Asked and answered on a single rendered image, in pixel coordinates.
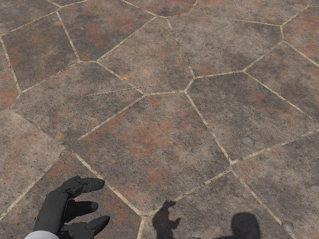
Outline robot left hand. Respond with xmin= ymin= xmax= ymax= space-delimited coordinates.
xmin=33 ymin=175 xmax=110 ymax=239

